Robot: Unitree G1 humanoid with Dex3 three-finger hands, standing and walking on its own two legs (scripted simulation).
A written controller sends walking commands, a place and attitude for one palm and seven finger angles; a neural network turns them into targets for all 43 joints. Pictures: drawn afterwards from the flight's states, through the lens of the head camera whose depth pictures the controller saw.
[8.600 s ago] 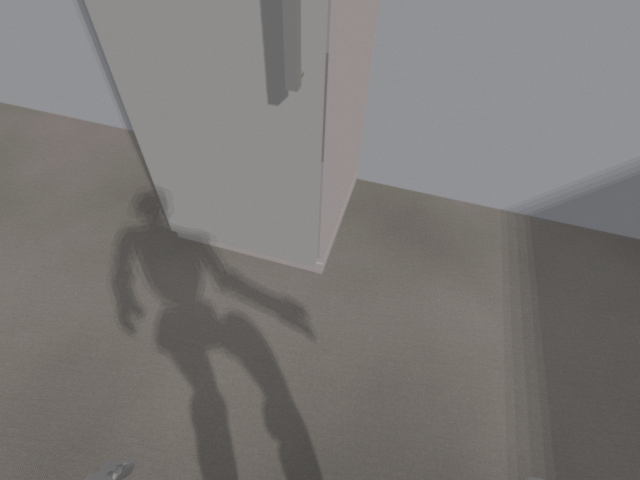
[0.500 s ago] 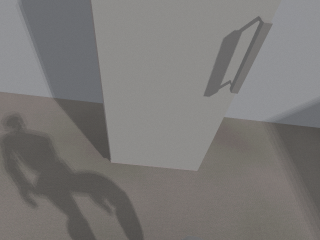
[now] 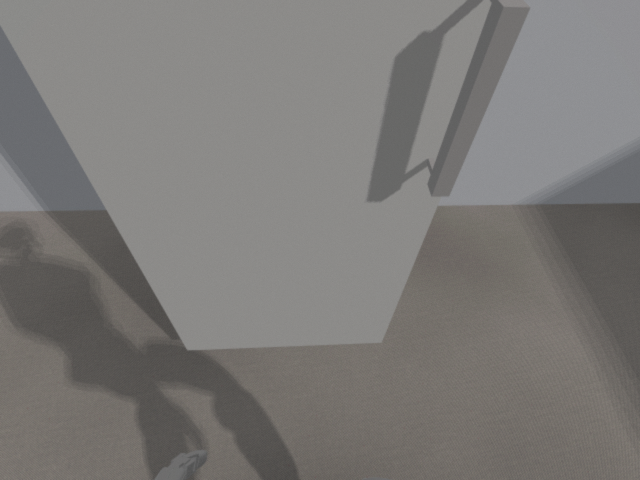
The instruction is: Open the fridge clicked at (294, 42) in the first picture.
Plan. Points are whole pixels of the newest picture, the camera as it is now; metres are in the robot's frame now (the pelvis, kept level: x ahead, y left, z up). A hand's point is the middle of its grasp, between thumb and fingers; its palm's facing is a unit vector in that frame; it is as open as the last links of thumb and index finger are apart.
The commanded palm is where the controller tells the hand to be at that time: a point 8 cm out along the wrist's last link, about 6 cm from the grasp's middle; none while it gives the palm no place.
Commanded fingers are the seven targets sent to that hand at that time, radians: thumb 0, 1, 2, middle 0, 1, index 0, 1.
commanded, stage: come to a stop and stand still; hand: right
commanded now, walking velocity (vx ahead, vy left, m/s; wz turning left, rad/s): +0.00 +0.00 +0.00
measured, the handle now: (461, 104) +0.53 -0.18 +0.19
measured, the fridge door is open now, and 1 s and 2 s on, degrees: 0 0 0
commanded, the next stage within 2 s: look again from close up in 1.58 s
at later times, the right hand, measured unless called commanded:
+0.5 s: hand out of the picture +0.11 -0.15 -0.15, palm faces +0.02 +0.97 -0.25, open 7.3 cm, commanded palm none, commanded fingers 0.00 -0.90 -0.90 0.20 0.30 0.20 0.30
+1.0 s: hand out of the picture -0.04 -0.19 -0.16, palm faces +0.03 +0.99 -0.17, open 7.3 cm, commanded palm none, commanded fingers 0.00 -0.90 -0.90 0.20 0.30 0.20 0.30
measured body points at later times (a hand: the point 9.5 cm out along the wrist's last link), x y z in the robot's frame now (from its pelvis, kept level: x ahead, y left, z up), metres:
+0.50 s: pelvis +0.02 +0.03 +0.01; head +0.06 +0.06 +0.45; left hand +0.03 +0.26 -0.17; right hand +0.11 -0.20 -0.13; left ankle +0.09 +0.13 -0.72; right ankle +0.00 -0.09 -0.67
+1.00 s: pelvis -0.04 -0.01 +0.02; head -0.05 -0.03 +0.47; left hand -0.07 +0.20 -0.13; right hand -0.04 -0.24 -0.14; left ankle -0.02 +0.12 -0.68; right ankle -0.07 -0.12 -0.73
